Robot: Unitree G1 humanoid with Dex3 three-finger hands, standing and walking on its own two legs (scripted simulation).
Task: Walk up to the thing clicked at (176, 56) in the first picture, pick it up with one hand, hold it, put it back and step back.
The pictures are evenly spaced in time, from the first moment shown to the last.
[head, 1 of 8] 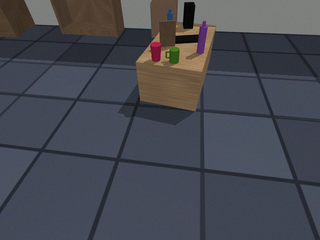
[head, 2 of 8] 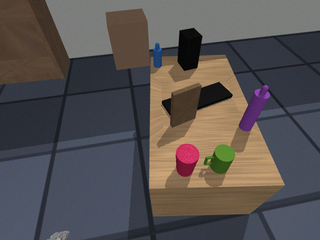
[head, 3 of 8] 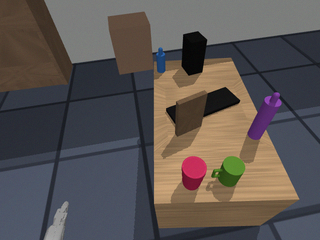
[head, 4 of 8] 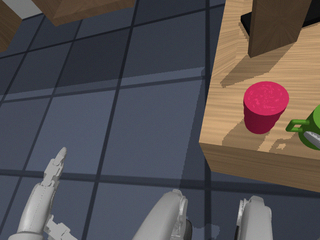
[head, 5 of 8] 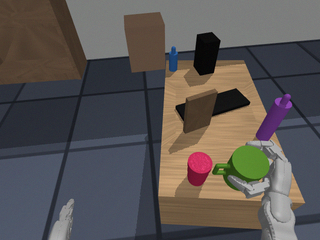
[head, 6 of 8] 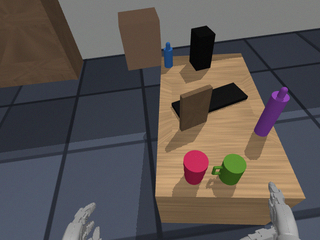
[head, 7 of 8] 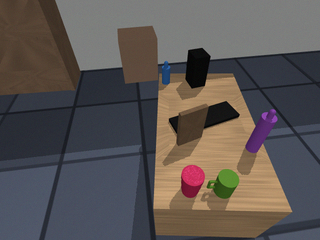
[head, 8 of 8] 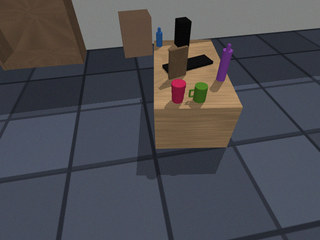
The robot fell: no
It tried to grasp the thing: yes
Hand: right
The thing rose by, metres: 0.28
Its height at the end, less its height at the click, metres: +0.00
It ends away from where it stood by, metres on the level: 0.01
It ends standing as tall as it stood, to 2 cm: yes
